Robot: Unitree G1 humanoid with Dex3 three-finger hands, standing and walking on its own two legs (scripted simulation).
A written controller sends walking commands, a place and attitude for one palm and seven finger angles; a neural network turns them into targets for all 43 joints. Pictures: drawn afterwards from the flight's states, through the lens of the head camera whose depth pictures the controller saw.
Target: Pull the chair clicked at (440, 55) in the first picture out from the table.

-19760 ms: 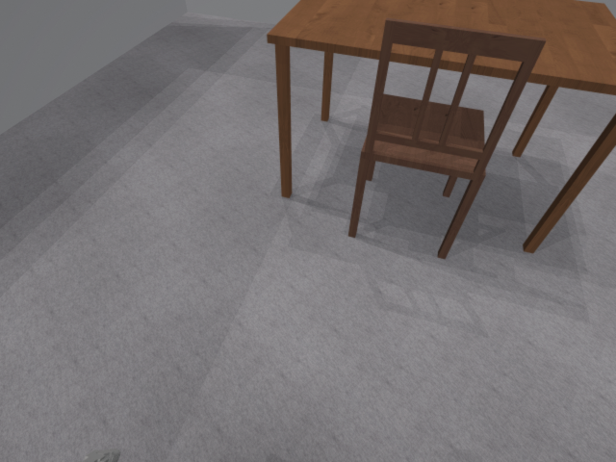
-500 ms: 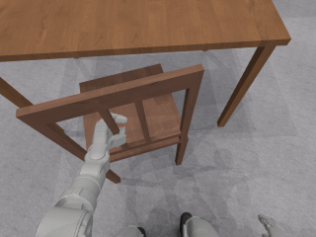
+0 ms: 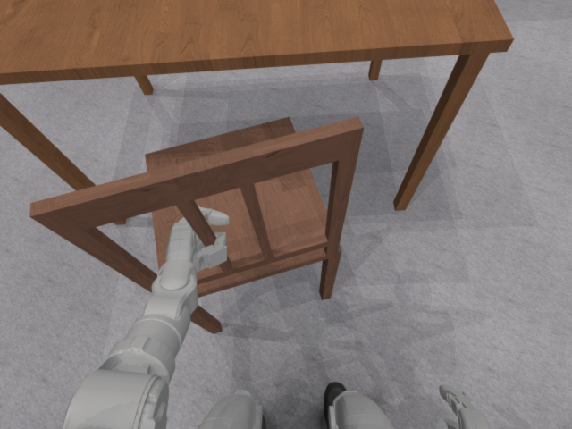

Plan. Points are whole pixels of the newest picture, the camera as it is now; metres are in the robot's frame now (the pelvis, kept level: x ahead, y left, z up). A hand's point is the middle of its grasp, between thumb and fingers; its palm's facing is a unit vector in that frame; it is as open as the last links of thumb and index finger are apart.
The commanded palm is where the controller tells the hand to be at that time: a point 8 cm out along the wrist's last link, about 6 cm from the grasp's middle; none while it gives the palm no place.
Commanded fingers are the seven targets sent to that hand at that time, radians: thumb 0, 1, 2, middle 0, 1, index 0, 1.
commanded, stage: step backward, pulling the chair out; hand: left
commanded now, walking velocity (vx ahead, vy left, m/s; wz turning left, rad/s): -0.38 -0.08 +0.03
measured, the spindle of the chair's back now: (209, 239) +0.40 +0.13 -0.09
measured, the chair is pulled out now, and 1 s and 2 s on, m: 0.24 0.44 0.60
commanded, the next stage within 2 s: stop walking, hand still on the chair in 1.24 s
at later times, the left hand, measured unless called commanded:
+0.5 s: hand (214, 314) +0.27 +0.11 -0.07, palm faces -0.01 -0.98 -0.19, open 5.2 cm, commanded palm +0.25 +0.16 -0.06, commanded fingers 0.00 0.90 0.90 -0.50 -1.45 -0.50 -1.45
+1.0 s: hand (203, 396) +0.16 +0.12 -0.06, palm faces -0.04 -0.98 -0.19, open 5.3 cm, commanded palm +0.15 +0.17 -0.06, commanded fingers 0.00 0.90 0.90 -0.50 -1.45 -0.50 -1.45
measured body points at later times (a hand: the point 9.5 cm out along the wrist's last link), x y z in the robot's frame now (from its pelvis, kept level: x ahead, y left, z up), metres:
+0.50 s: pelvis -0.10 +0.00 +0.00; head +0.01 -0.04 +0.43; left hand +0.27 +0.16 -0.05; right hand -0.01 -0.24 -0.16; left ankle -0.11 +0.16 -0.70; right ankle -0.05 -0.09 -0.74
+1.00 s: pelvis -0.20 +0.01 +0.00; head -0.11 -0.02 +0.43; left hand +0.16 +0.17 -0.05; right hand -0.11 -0.22 -0.16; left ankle -0.22 +0.16 -0.71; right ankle -0.15 -0.09 -0.74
